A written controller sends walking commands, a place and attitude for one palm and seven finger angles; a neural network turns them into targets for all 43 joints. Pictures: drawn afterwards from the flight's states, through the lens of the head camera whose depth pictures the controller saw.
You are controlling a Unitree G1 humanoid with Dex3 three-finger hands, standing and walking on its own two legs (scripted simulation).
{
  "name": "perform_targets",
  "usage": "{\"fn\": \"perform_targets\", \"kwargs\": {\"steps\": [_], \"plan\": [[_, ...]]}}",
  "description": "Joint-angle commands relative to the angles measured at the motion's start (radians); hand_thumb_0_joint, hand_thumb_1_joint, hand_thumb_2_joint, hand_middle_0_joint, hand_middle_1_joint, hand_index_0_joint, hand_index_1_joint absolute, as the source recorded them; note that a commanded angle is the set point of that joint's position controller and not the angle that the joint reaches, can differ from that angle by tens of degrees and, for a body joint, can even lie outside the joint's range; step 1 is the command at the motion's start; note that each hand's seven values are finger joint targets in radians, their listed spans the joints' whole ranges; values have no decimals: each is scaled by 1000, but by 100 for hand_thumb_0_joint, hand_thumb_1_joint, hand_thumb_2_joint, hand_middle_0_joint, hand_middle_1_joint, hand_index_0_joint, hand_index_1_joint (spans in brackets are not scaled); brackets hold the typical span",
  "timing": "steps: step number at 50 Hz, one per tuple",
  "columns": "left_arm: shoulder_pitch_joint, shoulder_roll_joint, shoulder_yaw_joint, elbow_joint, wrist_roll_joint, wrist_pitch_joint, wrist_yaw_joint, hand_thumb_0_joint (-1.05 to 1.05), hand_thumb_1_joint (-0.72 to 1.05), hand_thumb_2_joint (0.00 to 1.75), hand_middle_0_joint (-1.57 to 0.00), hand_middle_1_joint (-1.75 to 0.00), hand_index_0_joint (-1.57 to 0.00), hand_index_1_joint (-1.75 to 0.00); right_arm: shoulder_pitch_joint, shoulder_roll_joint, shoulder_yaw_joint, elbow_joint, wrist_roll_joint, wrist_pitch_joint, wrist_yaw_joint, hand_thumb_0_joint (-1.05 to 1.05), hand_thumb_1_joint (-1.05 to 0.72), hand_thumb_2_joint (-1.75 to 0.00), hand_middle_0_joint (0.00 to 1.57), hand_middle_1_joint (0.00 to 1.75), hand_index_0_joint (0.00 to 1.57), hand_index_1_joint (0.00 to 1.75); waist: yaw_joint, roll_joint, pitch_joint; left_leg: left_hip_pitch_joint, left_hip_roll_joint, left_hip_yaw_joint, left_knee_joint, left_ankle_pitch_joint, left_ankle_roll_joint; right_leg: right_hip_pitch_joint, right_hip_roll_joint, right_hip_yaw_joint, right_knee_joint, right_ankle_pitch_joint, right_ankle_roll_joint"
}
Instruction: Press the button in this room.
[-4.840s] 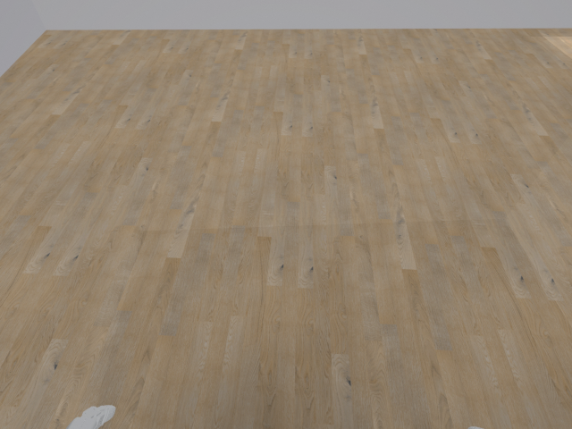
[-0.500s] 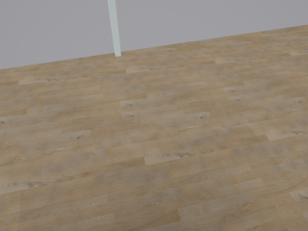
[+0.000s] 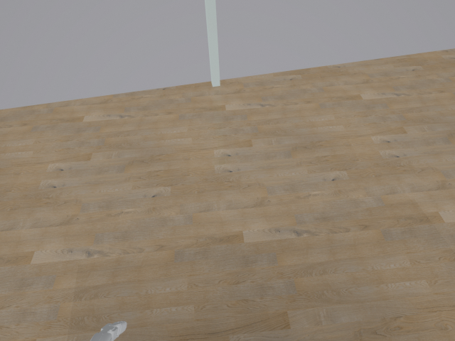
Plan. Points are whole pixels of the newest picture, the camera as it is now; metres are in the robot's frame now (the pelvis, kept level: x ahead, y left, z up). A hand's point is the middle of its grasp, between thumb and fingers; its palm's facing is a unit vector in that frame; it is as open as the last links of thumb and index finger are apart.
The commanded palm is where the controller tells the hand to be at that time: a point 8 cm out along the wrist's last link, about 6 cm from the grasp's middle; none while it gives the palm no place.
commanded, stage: turn or walk to find it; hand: left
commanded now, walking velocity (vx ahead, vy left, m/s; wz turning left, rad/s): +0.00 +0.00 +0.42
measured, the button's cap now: out of the picture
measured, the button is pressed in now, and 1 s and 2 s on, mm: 0 0 0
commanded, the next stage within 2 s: none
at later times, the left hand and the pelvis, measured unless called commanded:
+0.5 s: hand out of the picture -0.08 +0.23 -0.19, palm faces +0.29 -0.93 -0.24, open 7.4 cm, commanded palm none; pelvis -0.04 +0.03 -0.01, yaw +14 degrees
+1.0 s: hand out of the picture -0.03 +0.22 -0.14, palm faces +0.40 -0.87 -0.28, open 7.4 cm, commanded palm none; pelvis -0.05 +0.00 +0.00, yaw +25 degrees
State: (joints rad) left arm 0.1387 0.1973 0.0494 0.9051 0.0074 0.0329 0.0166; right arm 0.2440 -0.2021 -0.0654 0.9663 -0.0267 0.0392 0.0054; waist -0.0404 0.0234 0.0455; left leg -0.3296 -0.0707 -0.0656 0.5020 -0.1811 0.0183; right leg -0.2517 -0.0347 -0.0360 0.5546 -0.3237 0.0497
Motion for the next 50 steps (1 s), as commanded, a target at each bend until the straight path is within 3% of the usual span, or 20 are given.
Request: {"fn": "perform_targets", "kwargs": {"steps": [1,2,4,5,15,18,21,22,23,24,26,28,30,38,44,45,46,47,48,50], "plan": [[120,252,53,-57,15,-30,25,0,90,90,-20,-30,-20,-30,-39,-117,-40,-115,5,-4,-3,0,-90,-90,20,30,20,30,80,-294,-69,-256,16,-3,400,-365,-43,137,-448,385,-339,58,-204],[72,226,53,-69,12,-33,27,0,90,90,-20,-30,-20,-30,-48,-135,-45,-102,-1,9,-1,0,-90,-90,20,30,20,30,61,-270,-23,-241,45,-35,535,-343,-40,40,-407,358,-351,38,-212],[-6,165,33,-80,12,-35,23,0,90,90,-20,-30,-20,-30,-16,-118,-46,-61,1,19,11,0,-90,-90,20,30,20,30,10,-140,36,-231,75,-7,673,-226,-50,-9,-300,178,-302,128,-174],[-9,147,26,-79,11,-42,20,0,90,90,-20,-30,-20,-30,13,-107,-41,-49,0,18,13,0,-90,-90,20,30,20,30,0,-142,21,-237,75,10,691,-186,-63,30,-261,108,-272,221,-158],[167,205,39,-3,25,-39,16,0,90,90,-20,-30,-20,-30,-129,-92,-14,-67,13,14,12,0,-90,-90,20,30,20,30,89,-218,-35,-136,94,108,392,-277,-88,165,-304,34,-188,498,-191],[158,224,49,10,27,-34,16,0,90,90,-20,-30,-20,-30,-124,-90,-8,-73,21,3,9,0,-90,-90,20,30,20,30,84,-248,-63,-52,92,136,240,-285,-72,167,-323,19,-138,536,-187],[133,217,50,12,12,-24,13,0,90,90,-20,-30,-20,-30,-33,-122,-10,-50,17,-16,6,0,-90,-90,20,30,20,30,28,-170,-122,171,95,147,-93,-19,-50,86,-277,-70,19,456,-92],[159,172,45,-5,5,-17,8,0,90,90,-20,-30,-20,-30,-11,-204,-28,-53,9,-28,5,0,-90,-90,20,30,20,30,18,46,-159,338,254,-45,-156,175,13,-97,-194,-126,184,220,-26],[132,115,24,-41,7,-14,2,0,90,90,-20,-30,-20,-30,26,-287,-45,-55,10,-25,2,0,-90,-90,20,30,20,30,-1,277,-138,393,461,-262,-152,509,115,-302,-98,-124,374,-284,25],[69,128,20,-45,15,2,11,0,90,90,-20,-30,-20,-30,60,-281,-47,-33,9,-23,-8,0,-90,-90,20,30,20,30,-35,236,-132,291,467,-245,-169,439,162,-277,-93,-35,484,-311,18],[29,137,30,-27,8,7,5,0,90,90,-20,-30,-20,-30,-33,-230,-32,-51,6,-22,-23,0,-90,-90,20,30,20,30,0,203,-31,186,384,-192,-185,335,156,-309,-98,18,567,-184,17],[83,132,31,2,11,1,-6,0,90,90,-20,-30,-20,-30,-87,-199,-18,-73,8,-32,-24,0,-90,-90,20,30,20,30,36,135,-50,197,325,-122,-176,363,134,-284,-89,10,568,-96,26],[96,129,28,7,11,2,-5,0,90,90,-20,-30,-20,-30,-76,-198,-19,-72,11,-36,-24,0,-90,-90,20,30,20,30,35,107,-71,227,305,-105,-173,397,135,-272,-78,9,538,-76,36],[22,112,24,-43,6,2,2,0,90,90,-20,-30,-20,-30,-23,-201,-32,-71,3,-25,-20,0,-90,-90,20,30,20,30,6,110,-56,201,310,-223,-181,276,164,-217,-43,19,350,-119,34],[86,103,21,-48,-1,-16,9,0,90,90,-20,-30,-20,-30,-39,-195,-40,-80,2,-17,-14,0,-90,-90,20,30,20,30,40,118,-107,122,256,-261,-99,315,132,-1,7,-2,16,-11,10],[121,113,25,-40,-1,-24,12,0,90,90,-20,-30,-20,-30,-47,-185,-40,-84,8,-17,-12,0,-90,-90,20,30,20,30,62,88,-119,59,226,-240,-57,256,97,103,-6,-5,-119,94,8],[148,159,33,-37,7,-35,17,0,90,90,-20,-30,-20,-30,-32,-144,-36,-88,17,-19,-7,0,-90,-90,20,30,20,30,70,-20,-141,-60,162,-186,42,110,41,241,-110,94,-229,142,-20],[153,243,50,-39,21,-42,24,0,90,90,-20,-30,-20,-30,-21,-82,-23,-111,21,-21,0,0,-90,-90,20,30,20,30,73,-286,-115,-247,13,-8,233,-233,-34,304,-358,333,-273,198,-123],[141,255,55,-56,14,-37,24,0,90,90,-20,-30,-20,-30,-50,-118,-37,-122,7,-7,-5,0,-90,-90,20,30,20,30,88,-288,-97,-237,26,-6,434,-394,-45,177,-460,361,-291,255,-212],[56,197,42,-70,10,-38,23,0,90,90,-20,-30,-20,-30,-48,-126,-44,-83,4,13,1,0,-90,-90,20,30,20,30,45,-176,-20,-236,60,-28,660,-302,-47,61,-351,246,-281,227,-203]]}}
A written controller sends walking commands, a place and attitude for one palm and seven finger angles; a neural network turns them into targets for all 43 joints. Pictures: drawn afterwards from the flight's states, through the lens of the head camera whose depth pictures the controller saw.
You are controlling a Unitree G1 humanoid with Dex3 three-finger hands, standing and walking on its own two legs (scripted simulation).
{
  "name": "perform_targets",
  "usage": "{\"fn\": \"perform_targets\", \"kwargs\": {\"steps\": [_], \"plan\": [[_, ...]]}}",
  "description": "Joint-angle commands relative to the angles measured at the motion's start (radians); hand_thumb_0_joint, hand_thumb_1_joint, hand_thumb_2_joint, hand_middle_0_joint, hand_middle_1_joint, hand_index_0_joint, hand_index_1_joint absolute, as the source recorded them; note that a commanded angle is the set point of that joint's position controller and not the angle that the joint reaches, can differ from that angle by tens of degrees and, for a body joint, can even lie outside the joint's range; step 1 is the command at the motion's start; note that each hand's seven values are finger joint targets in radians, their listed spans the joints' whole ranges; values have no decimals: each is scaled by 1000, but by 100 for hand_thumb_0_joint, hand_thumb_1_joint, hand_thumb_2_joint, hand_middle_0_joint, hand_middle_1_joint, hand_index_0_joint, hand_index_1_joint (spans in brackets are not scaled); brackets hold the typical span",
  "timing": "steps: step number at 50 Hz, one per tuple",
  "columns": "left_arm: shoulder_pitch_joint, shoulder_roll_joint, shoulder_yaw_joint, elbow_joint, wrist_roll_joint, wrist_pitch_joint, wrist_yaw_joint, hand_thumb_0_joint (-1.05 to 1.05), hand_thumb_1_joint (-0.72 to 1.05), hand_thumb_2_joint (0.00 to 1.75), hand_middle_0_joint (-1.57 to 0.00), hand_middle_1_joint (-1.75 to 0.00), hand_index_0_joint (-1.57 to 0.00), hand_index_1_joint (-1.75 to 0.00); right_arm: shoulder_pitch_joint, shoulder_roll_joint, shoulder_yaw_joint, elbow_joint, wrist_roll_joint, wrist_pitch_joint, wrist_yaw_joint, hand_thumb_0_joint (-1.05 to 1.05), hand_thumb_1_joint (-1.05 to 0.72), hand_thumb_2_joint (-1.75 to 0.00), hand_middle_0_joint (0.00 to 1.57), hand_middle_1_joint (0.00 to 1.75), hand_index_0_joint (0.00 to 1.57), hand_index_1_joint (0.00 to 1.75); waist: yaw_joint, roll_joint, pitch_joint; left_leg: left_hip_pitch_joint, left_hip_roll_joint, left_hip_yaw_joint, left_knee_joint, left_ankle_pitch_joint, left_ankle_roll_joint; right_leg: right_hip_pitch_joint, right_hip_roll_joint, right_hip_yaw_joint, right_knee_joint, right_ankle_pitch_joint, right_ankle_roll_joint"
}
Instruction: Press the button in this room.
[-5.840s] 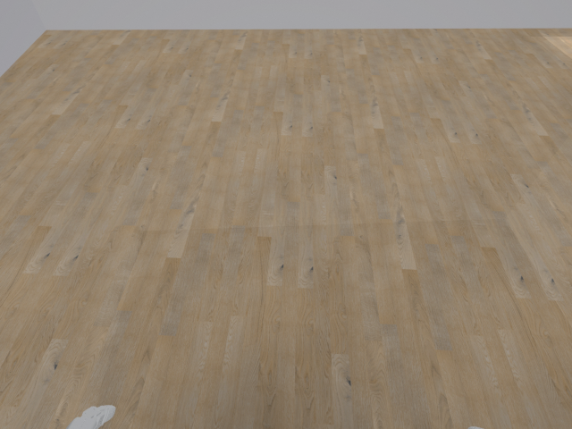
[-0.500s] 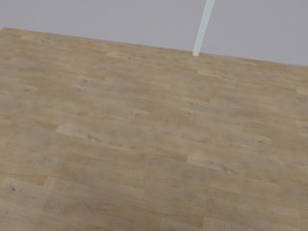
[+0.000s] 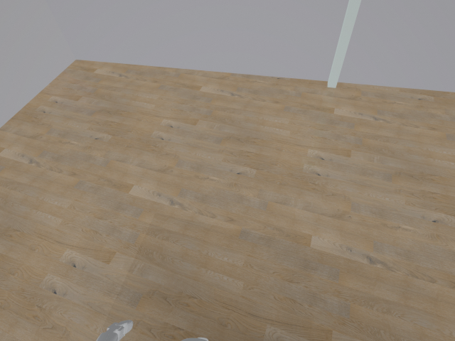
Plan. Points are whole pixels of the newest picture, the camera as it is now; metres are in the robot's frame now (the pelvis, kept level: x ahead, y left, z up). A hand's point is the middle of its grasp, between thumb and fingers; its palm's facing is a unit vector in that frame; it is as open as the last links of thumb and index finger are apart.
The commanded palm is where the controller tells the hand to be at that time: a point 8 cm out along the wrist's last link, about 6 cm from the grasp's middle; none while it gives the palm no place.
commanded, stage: turn or walk to find it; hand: left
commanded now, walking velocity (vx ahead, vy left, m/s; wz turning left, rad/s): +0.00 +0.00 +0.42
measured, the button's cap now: out of the picture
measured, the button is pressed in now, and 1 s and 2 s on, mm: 0 0 0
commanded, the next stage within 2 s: none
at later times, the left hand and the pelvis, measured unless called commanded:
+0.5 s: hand out of the picture -0.05 +0.26 -0.18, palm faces +0.28 -0.93 -0.24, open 7.4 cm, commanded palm none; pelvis -0.03 +0.04 +0.00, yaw +13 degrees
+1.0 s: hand out of the picture -0.03 +0.20 -0.14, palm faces +0.42 -0.87 -0.27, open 7.4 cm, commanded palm none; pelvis -0.04 -0.01 +0.00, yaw +25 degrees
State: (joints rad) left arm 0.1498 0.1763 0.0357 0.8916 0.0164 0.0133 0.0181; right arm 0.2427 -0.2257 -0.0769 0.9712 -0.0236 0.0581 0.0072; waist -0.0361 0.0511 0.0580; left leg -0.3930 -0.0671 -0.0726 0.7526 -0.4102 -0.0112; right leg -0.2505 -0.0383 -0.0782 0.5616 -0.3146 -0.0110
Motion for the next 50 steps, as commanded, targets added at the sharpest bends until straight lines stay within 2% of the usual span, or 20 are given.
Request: {"fn": "perform_targets", "kwargs": {"steps": [1,4,14,17,18,19,20,21,22,24,27,36,41,42,43,44,45,46,48,50], "plan": [[-2,190,46,-62,1,-21,19,0,90,90,-20,-30,-20,-30,-10,-94,-31,-63,-1,-3,6,0,-90,-90,20,30,20,30,11,-175,-25,-175,69,-4,453,-6,-28,62,-295,193,-266,239,-118],[8,165,39,-58,4,-28,19,0,90,90,-20,-30,-20,-30,14,-80,-26,-45,0,1,12,0,-90,-90,20,30,20,30,13,-204,-18,-161,90,34,460,60,-52,62,-261,95,-263,274,-94],[145,238,62,16,17,-16,14,0,90,90,-20,-30,-20,-30,-111,-55,5,-69,15,-17,7,0,-90,-90,20,30,20,30,88,-268,-80,-27,92,143,23,-57,-49,199,-313,43,-145,563,-128],[115,242,65,22,9,-8,13,0,90,90,-20,-30,-20,-30,-44,-72,5,-54,14,-30,3,0,-90,-90,20,30,20,30,41,-230,-113,143,83,175,-237,124,-32,141,-292,-22,-39,517,-62],[113,224,63,21,0,-3,10,0,90,90,-20,-30,-20,-30,-8,-109,-1,-47,12,-40,6,0,-90,-90,20,30,20,30,17,-129,-141,278,123,130,-376,269,-15,55,-262,-57,77,416,-12],[138,164,56,-9,-7,5,5,0,90,90,-20,-30,-20,-30,23,-215,-25,-54,3,-50,3,0,-90,-90,20,30,20,30,5,153,-163,431,355,-165,-401,562,78,-197,-139,-111,265,9,63],[83,130,34,-42,1,11,4,0,90,90,-20,-30,-20,-30,73,-269,-36,-44,6,-41,-2,0,-90,-90,20,30,20,30,-25,241,-145,394,485,-262,-408,771,190,-279,-84,-59,419,-348,84],[19,141,37,-37,4,26,15,0,90,90,-20,-30,-20,-30,87,-247,-33,-26,3,-45,-16,0,-90,-90,20,30,20,30,-46,234,-133,320,451,-255,-424,702,185,-274,-83,33,510,-317,78],[-3,147,45,-29,1,29,10,0,90,90,-20,-30,-20,-30,38,-225,-26,-36,1,-42,-24,0,-90,-90,20,30,20,30,-26,206,-82,275,409,-233,-431,607,178,-302,-85,57,561,-250,74],[46,147,49,6,3,23,-5,0,90,90,-20,-30,-20,-30,-62,-178,-9,-69,3,-48,-26,0,-90,-90,20,30,20,30,25,113,-56,248,328,-132,-438,529,151,-295,-87,57,587,-113,81],[71,150,46,19,2,22,-7,0,90,90,-20,-30,-20,-30,-55,-170,-6,-75,8,-56,-25,0,-90,-90,20,30,20,30,27,82,-81,280,295,-98,-437,586,151,-275,-74,52,551,-66,96],[11,122,35,-38,-4,16,1,0,90,90,-20,-30,-20,-30,-15,-175,-24,-79,-2,-41,-19,0,-90,-90,20,30,20,30,-1,88,-86,265,297,-217,-413,533,187,-192,-26,52,279,-131,91],[119,128,37,-22,-10,-4,7,0,90,90,-20,-30,-20,-30,-54,-169,-29,-94,4,-36,-14,0,-90,-90,20,30,20,30,56,82,-132,145,235,-225,-314,512,135,60,4,28,-84,61,73],[146,163,43,-17,-5,-13,12,0,90,90,-20,-30,-20,-30,-47,-137,-27,-97,11,-37,-10,0,-90,-90,20,30,20,30,68,-8,-142,45,182,-190,-245,384,85,189,-54,78,-206,136,60],[165,249,61,-17,12,-25,20,0,90,90,-20,-30,-20,-30,-32,-74,-18,-113,19,-37,-2,0,-90,-90,20,30,20,30,74,-257,-140,-145,48,-44,-57,99,10,296,-289,322,-278,178,-19],[146,283,62,-35,9,-21,18,0,90,90,-20,-30,-20,-30,-40,-88,-25,-125,8,-29,-3,0,-90,-90,20,30,20,30,76,-314,-101,-165,5,8,155,-152,-12,164,-437,406,-306,196,-122],[104,259,67,-50,2,-22,21,0,90,90,-20,-30,-20,-30,-49,-112,-33,-111,-1,-10,-3,0,-90,-90,20,30,20,30,72,-326,-63,-150,42,-40,303,-140,-8,38,-419,406,-341,76,-145],[51,229,58,-61,1,-19,19,0,90,90,-20,-30,-20,-30,-42,-111,-36,-92,-1,-4,2,0,-90,-90,20,30,20,30,43,-236,-14,-159,52,-35,401,-76,-10,-8,-364,350,-346,25,-133],[-18,172,41,-70,0,-22,18,0,90,90,-20,-30,-20,-30,11,-93,-32,-53,-3,0,11,0,-90,-90,20,30,20,30,-2,-168,7,-161,79,-5,461,33,-27,-7,-277,184,-303,112,-93],[19,159,36,-59,0,-31,18,0,90,90,-20,-30,-20,-30,22,-85,-26,-42,-2,0,12,0,-90,-90,20,30,20,30,15,-201,-17,-159,86,20,458,64,-48,53,-258,116,-276,237,-89]]}}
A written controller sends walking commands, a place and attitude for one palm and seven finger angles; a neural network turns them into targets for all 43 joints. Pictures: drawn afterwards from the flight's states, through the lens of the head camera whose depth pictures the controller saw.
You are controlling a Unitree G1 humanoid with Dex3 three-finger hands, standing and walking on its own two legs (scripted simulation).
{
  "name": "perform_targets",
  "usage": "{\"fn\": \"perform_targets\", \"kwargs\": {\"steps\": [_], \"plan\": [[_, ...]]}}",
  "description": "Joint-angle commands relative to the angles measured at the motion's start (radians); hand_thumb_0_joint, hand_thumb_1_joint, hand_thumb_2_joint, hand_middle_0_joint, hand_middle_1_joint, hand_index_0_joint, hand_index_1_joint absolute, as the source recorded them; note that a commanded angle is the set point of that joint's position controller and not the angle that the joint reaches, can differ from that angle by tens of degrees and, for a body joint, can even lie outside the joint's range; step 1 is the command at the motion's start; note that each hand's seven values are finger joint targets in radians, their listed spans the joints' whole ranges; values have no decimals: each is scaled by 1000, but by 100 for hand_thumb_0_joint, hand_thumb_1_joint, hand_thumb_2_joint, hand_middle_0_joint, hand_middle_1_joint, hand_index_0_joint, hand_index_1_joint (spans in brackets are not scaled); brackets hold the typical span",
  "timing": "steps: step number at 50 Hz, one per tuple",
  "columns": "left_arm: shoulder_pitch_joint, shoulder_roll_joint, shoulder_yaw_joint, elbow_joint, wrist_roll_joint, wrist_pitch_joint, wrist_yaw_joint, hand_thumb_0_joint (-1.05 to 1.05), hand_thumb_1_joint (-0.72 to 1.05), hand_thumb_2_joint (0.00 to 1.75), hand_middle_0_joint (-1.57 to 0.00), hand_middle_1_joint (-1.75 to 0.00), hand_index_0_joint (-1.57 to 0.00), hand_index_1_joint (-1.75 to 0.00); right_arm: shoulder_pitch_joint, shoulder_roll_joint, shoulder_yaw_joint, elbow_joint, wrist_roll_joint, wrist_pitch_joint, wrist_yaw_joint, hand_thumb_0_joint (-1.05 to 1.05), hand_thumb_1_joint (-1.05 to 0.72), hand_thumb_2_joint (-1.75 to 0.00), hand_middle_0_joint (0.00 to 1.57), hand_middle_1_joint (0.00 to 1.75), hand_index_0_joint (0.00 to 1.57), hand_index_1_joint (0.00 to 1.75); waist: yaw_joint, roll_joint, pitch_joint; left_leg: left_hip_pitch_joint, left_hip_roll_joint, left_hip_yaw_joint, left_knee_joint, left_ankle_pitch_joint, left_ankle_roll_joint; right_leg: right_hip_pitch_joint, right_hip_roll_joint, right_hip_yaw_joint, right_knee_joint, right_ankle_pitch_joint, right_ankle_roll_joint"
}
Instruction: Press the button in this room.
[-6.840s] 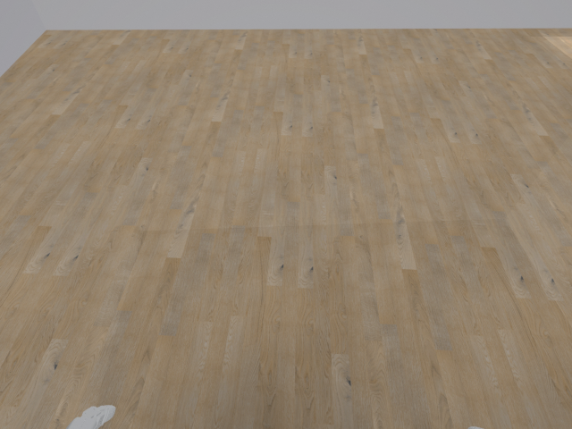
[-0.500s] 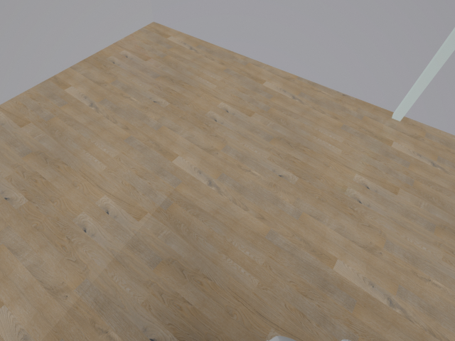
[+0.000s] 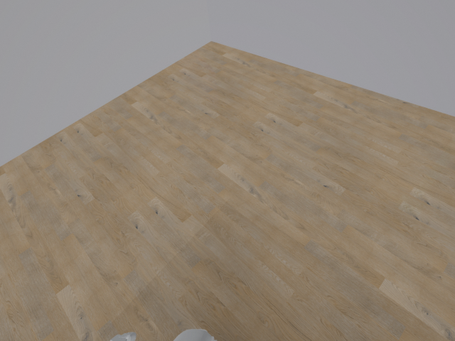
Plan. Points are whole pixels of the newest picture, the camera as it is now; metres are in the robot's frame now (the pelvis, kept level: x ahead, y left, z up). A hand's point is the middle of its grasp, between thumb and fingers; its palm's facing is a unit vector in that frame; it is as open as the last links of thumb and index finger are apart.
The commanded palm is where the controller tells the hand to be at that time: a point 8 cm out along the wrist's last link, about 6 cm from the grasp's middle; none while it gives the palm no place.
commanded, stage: turn or walk to find it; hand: left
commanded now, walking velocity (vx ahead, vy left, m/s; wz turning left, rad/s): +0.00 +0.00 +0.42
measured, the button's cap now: out of the picture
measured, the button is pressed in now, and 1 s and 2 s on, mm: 0 0 0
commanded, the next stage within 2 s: none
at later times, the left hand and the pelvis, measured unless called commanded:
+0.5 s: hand out of the picture -0.05 +0.27 -0.18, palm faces +0.26 -0.94 -0.24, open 7.4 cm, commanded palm none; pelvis -0.04 +0.05 +0.00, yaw +12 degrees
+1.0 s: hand out of the picture -0.05 +0.20 -0.14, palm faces +0.41 -0.87 -0.28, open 7.4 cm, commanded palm none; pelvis -0.06 -0.02 +0.00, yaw +25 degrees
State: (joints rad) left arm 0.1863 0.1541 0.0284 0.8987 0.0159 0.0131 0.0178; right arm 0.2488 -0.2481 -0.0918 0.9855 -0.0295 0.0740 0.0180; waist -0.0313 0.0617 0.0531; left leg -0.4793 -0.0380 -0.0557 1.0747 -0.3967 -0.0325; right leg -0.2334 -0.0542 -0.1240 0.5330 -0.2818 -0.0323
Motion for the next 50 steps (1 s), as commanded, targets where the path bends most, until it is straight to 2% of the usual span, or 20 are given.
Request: {"fn": "perform_targets", "kwargs": {"steps": [1,10,13,15,16,17,18,21,23,33,37,39,40,41,42,43,44,45,46,50], "plan": [[6,184,45,-56,2,-31,19,0,90,90,-20,-30,-20,-30,5,-64,-10,-57,5,-15,0,0,-90,-90,20,30,20,30,20,-229,-23,-71,61,10,121,45,-33,58,-249,156,-240,230,-75],[99,256,68,2,17,-16,16,0,90,90,-20,-30,-20,-30,-103,-35,14,-74,18,-26,-2,0,-90,-90,20,30,20,30,83,-253,-58,53,70,109,-243,-78,-31,134,-305,111,-178,341,-113],[80,266,72,19,16,-10,14,0,90,90,-20,-30,-20,-30,-62,-35,20,-70,23,-37,-7,0,-90,-90,20,30,20,30,58,-264,-93,148,60,142,-415,-29,-17,128,-310,81,-107,396,-92],[63,254,71,16,4,1,10,0,90,90,-20,-30,-20,-30,0,-61,17,-55,19,-48,-8,0,-90,-90,20,30,20,30,17,-206,-109,327,69,142,-629,163,1,6,-275,18,-5,278,-17],[74,211,66,-2,-4,9,7,0,90,90,-20,-30,-20,-30,29,-131,2,-55,13,-59,-9,0,-90,-90,20,30,20,30,-1,-11,-126,433,203,-43,-727,249,54,-141,-193,-40,161,91,44],[47,144,48,-42,-5,14,0,0,90,90,-20,-30,-20,-30,55,-223,-18,-63,7,-60,-13,0,-90,-90,20,30,20,30,-18,248,-88,454,425,-310,-783,511,161,-346,-75,-56,361,-313,107],[-17,163,39,-53,5,29,7,0,90,90,-20,-30,-20,-30,74,-232,-20,-46,7,-58,-22,0,-90,-90,20,30,20,30,-42,217,-88,368,449,-313,-792,471,213,-315,-80,47,483,-337,99],[-4,170,53,-9,3,24,-7,0,90,90,-20,-30,-20,-30,-65,-154,7,-74,8,-63,-37,0,-90,-90,20,30,20,30,21,111,-35,322,308,-170,-774,450,184,-332,-69,98,589,-148,101],[30,172,52,14,2,21,-12,0,90,90,-20,-30,-20,-30,-76,-145,11,-81,13,-71,-37,0,-90,-90,20,30,20,30,31,91,-58,347,268,-116,-767,519,170,-307,-61,93,579,-104,110],[-52,149,43,-36,-4,18,2,0,90,90,-20,-30,-20,-30,6,-150,-7,-76,6,-61,-34,0,-90,-90,20,30,20,30,-12,80,-79,397,280,-250,-739,553,215,-250,-19,109,358,-177,116],[-17,137,40,-39,-10,10,6,0,90,90,-20,-30,-20,-30,-16,-151,-12,-89,2,-54,-31,0,-90,-90,20,30,20,30,7,91,-96,314,245,-282,-708,560,198,-111,20,93,167,-141,97],[53,146,44,-24,-12,1,8,0,90,90,-20,-30,-20,-30,-41,-145,-13,-97,7,-51,-27,0,-90,-90,20,30,20,30,44,79,-113,232,206,-269,-663,489,162,33,25,82,-26,-10,90],[89,172,49,-14,-9,-7,12,0,90,90,-20,-30,-20,-30,-46,-120,-11,-102,14,-51,-24,0,-90,-90,20,30,20,30,63,12,-120,133,164,-241,-605,374,118,161,-15,110,-159,75,82],[107,250,64,-16,6,-17,20,0,90,90,-20,-30,-20,-30,-25,-60,-2,-116,23,-52,-17,0,-90,-90,20,30,20,30,68,-211,-131,-56,49,-116,-437,125,48,293,-224,322,-250,39,15],[96,305,72,-33,11,-15,19,0,90,90,-20,-30,-20,-30,-51,-50,-3,-143,17,-49,-17,0,-90,-90,20,30,20,30,81,-342,-81,-118,-36,-3,-220,-157,6,190,-418,473,-291,96,-98],[68,281,79,-45,1,-17,25,0,90,90,-20,-30,-20,-30,-59,-95,-16,-133,5,-28,-19,0,-90,-90,20,30,20,30,78,-365,-65,-89,13,-56,-58,-167,11,65,-419,470,-316,39,-129],[13,252,68,-56,0,-14,22,0,90,90,-20,-30,-20,-30,-58,-95,-21,-111,5,-20,-14,0,-90,-90,20,30,20,30,48,-261,-7,-81,23,-58,53,-105,12,-9,-363,421,-321,-13,-123],[-33,217,56,-66,-1,-16,19,0,90,90,-20,-30,-20,-30,-30,-82,-20,-82,3,-15,-7,0,-90,-90,20,30,20,30,16,-178,19,-82,37,-45,114,-32,6,-29,-303,317,-302,-2,-94],[-59,195,49,-71,-1,-21,17,0,90,90,-20,-30,-20,-30,2,-66,-18,-63,2,-12,-2,0,-90,-90,20,30,20,30,-1,-171,19,-76,44,-25,143,23,-6,-26,-259,236,-282,47,-74],[-3,181,46,-49,0,-30,19,0,90,90,-20,-30,-20,-30,22,-61,-12,-46,3,-9,-1,0,-90,-90,20,30,20,30,17,-215,-14,-87,61,1,143,75,-39,66,-240,154,-263,152,-68]]}}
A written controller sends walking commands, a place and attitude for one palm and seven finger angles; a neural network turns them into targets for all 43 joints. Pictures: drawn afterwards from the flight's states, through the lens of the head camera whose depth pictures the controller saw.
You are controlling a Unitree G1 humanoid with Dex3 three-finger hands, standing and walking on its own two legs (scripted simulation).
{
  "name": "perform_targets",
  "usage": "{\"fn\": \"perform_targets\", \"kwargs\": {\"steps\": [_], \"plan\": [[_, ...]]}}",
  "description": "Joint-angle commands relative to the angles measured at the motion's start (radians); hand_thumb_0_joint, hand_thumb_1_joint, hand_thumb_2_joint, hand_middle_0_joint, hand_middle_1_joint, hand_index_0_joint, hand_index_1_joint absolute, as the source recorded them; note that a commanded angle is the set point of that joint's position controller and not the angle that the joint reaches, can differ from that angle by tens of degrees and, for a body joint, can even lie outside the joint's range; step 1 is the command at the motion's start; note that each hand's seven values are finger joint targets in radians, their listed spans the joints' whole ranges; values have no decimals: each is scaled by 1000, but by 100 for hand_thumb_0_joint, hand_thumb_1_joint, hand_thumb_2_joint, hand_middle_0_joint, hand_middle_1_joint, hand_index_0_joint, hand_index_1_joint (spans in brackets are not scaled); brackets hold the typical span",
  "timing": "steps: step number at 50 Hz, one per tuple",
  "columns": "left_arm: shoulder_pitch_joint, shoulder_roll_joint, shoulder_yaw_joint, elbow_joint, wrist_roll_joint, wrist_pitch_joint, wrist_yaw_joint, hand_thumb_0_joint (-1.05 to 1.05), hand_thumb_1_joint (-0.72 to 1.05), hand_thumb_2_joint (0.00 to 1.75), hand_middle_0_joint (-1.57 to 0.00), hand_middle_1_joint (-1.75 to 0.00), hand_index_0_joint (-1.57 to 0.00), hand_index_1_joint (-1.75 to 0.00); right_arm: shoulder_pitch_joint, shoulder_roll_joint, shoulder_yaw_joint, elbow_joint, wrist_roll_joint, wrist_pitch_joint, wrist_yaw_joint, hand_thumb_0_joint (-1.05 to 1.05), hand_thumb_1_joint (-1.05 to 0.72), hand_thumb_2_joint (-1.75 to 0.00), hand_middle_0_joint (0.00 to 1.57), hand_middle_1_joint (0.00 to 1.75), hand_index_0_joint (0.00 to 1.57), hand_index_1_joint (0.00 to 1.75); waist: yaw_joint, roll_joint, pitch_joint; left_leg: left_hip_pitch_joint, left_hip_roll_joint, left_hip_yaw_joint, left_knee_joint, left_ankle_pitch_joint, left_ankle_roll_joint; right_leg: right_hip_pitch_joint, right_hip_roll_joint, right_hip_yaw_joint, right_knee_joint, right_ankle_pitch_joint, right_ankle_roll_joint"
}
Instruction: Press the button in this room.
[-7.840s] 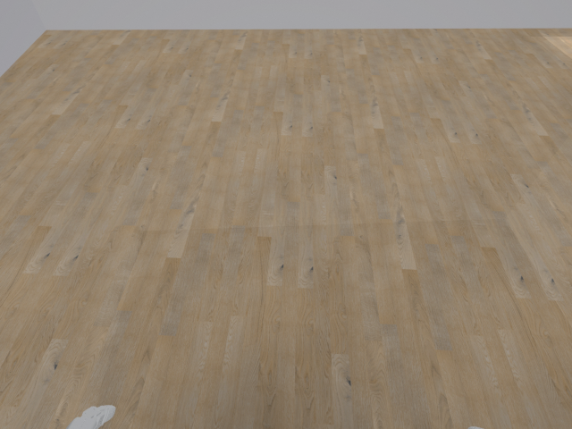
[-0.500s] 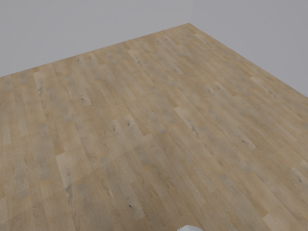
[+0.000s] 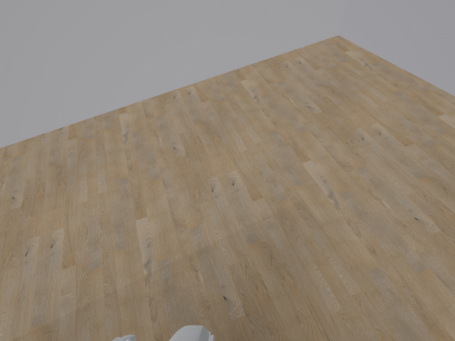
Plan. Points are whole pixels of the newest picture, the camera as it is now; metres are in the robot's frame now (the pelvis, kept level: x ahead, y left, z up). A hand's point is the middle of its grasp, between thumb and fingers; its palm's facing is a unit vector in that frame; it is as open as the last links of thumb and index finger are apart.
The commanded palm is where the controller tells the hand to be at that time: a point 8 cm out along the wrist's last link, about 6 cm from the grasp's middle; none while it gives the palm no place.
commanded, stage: turn or walk to find it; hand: left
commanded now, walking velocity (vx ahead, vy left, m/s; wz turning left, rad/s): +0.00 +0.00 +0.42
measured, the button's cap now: out of the picture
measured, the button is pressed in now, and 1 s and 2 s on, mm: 0 0 0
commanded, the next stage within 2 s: none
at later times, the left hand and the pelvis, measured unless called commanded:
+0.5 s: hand out of the picture -0.07 +0.26 -0.18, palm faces +0.28 -0.93 -0.24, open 7.4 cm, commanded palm none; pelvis -0.04 +0.05 -0.01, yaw +12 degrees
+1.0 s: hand out of the picture -0.05 +0.20 -0.15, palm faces +0.40 -0.88 -0.27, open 7.4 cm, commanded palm none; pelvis -0.06 +0.00 +0.00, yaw +25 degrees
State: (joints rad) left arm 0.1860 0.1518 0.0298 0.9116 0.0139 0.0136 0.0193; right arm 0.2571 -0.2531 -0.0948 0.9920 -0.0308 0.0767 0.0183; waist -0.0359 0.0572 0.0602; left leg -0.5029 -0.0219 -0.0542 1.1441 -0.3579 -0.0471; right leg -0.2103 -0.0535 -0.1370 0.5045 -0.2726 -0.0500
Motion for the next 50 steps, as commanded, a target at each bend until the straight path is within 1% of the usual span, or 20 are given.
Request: {"fn": "perform_targets", "kwargs": {"steps": [1,12,14,16,17,18,19,20,22,25,33,37,39,40,41,42,43,45,46,50], "plan": [[24,186,45,-53,3,-31,18,0,90,90,-20,-30,-20,-30,-5,-59,-6,-55,4,-12,-2,0,-90,-90,20,30,20,30,35,-208,-26,-67,50,4,53,27,-29,64,-248,169,-227,167,-57],[116,259,66,19,19,-16,13,0,90,90,-20,-30,-20,-30,-126,-35,25,-77,23,-30,-6,0,-90,-90,20,30,20,30,88,-263,-80,103,55,112,-350,-117,-7,125,-318,123,-144,365,-105],[104,265,69,27,19,-13,12,0,90,90,-20,-30,-20,-30,-99,-34,28,-76,25,-41,-9,0,-90,-90,20,30,20,30,70,-255,-104,167,48,136,-489,-76,1,130,-317,94,-87,410,-84],[92,256,69,31,7,-6,9,0,90,90,-20,-30,-20,-30,-47,-56,25,-62,22,-53,-10,0,-90,-90,20,30,20,30,30,-203,-127,333,55,138,-711,116,20,39,-286,32,16,339,-13],[102,219,65,17,-1,1,6,0,90,90,-20,-30,-20,-30,-19,-120,11,-60,17,-64,-10,0,-90,-90,20,30,20,30,12,-39,-150,473,168,-6,-806,222,65,-112,-217,-23,168,173,46],[82,159,46,-21,-2,4,-3,0,90,90,-20,-30,-20,-30,1,-208,-8,-71,11,-64,-13,0,-90,-90,20,30,20,30,-2,224,-126,546,389,-269,-830,512,159,-347,-95,-51,363,-268,114],[24,167,38,-43,8,17,1,0,90,90,-20,-30,-20,-30,31,-226,-12,-57,11,-57,-21,0,-90,-90,20,30,20,30,-30,192,-118,462,436,-280,-838,542,237,-344,-79,33,488,-350,114],[-18,166,43,-34,7,27,6,0,90,90,-20,-30,-20,-30,7,-207,-8,-52,8,-59,-31,0,-90,-90,20,30,20,30,-24,208,-84,408,392,-256,-843,511,229,-356,-76,86,556,-313,115],[7,179,51,-6,4,26,-4,0,90,90,-20,-30,-20,-30,-101,-153,12,-81,10,-60,-37,0,-90,-90,20,30,20,30,26,129,-20,345,300,-159,-841,474,204,-347,-73,110,606,-176,117],[50,174,48,15,5,22,-9,0,90,90,-20,-30,-20,-30,-103,-142,15,-92,16,-71,-36,0,-90,-90,20,30,20,30,37,67,-59,376,253,-113,-837,506,191,-324,-59,106,600,-111,133],[-26,151,41,-41,0,20,-1,0,90,90,-20,-30,-20,-30,-40,-147,-2,-90,8,-61,-31,0,-90,-90,20,30,20,30,2,82,-58,370,263,-221,-824,433,225,-259,-24,108,386,-174,135],[26,137,39,-45,-5,10,2,0,90,90,-20,-30,-20,-30,-64,-145,-9,-103,3,-53,-28,0,-90,-90,20,30,20,30,25,102,-85,302,230,-260,-783,435,210,-119,15,91,173,-133,116],[94,151,42,-30,-6,-5,5,0,90,90,-20,-30,-20,-30,-71,-134,-10,-108,12,-53,-25,0,-90,-90,20,30,20,30,63,60,-127,230,184,-242,-698,406,165,51,12,85,-67,33,111],[120,195,50,-25,1,-17,10,0,90,90,-20,-30,-20,-30,-61,-95,-7,-111,20,-55,-20,0,-90,-90,20,30,20,30,72,-43,-149,124,120,-181,-607,275,107,183,-80,165,-174,86,88],[131,282,68,-27,15,-24,19,0,90,90,-20,-30,-20,-30,-47,-28,5,-134,24,-57,-14,0,-90,-90,20,30,20,30,74,-311,-130,-70,-26,-21,-411,-45,33,262,-326,415,-221,143,-5],[116,302,70,-45,8,-21,18,0,90,90,-20,-30,-20,-30,-77,-64,-6,-143,12,-44,-17,0,-90,-90,20,30,20,30,91,-332,-107,-64,-23,-19,-208,-219,24,119,-435,463,-247,156,-99],[71,276,74,-54,5,-17,24,0,90,90,-20,-30,-20,-30,-89,-77,-13,-140,9,-28,-17,0,-90,-90,20,30,20,30,74,-303,-68,-58,-1,-51,-69,-198,28,25,-410,449,-265,85,-116],[-22,215,52,-74,3,-20,17,0,90,90,-20,-30,-20,-30,-42,-67,-14,-88,6,-21,-5,0,-90,-90,20,30,20,30,19,-172,-16,-67,27,-31,59,-65,15,-4,-290,271,-228,111,-69],[-34,199,46,-77,3,-24,16,0,90,90,-20,-30,-20,-30,-16,-57,-11,-73,6,-18,-1,0,-90,-90,20,30,20,30,10,-188,-20,-61,32,-12,77,-23,4,2,-260,209,-215,151,-54],[17,198,48,-52,9,-28,19,0,90,90,-20,-30,-20,-30,-31,-50,-5,-66,7,-16,0,0,-90,-90,20,30,20,30,35,-217,-25,-42,53,24,20,-13,-22,36,-265,160,-206,208,-62]]}}
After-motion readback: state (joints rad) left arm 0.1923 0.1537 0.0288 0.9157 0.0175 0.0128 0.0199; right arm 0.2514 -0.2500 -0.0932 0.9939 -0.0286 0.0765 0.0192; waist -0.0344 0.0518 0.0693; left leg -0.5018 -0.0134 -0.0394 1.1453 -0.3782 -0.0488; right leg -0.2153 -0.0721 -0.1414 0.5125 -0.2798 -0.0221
